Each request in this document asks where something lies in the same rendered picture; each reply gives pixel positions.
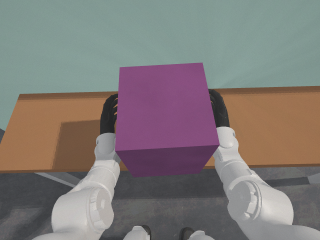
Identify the left robot upper arm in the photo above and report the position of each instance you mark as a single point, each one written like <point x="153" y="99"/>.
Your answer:
<point x="81" y="215"/>

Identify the robot right foot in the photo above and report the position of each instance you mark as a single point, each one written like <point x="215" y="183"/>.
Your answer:
<point x="186" y="233"/>

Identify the robot left forearm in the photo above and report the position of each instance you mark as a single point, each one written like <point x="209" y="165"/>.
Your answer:
<point x="105" y="170"/>

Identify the robot right forearm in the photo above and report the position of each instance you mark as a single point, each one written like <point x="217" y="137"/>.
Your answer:
<point x="229" y="165"/>

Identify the robot left hand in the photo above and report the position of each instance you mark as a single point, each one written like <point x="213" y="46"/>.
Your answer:
<point x="108" y="119"/>

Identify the right robot upper arm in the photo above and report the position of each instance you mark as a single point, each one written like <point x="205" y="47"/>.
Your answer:
<point x="265" y="213"/>

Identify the table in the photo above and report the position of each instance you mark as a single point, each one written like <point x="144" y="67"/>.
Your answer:
<point x="50" y="134"/>

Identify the carton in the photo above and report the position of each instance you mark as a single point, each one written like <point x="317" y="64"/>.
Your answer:
<point x="165" y="123"/>

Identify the robot left shin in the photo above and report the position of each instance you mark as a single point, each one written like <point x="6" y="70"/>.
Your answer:
<point x="138" y="228"/>

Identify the robot right hand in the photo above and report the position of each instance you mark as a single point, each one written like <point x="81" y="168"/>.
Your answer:
<point x="219" y="109"/>

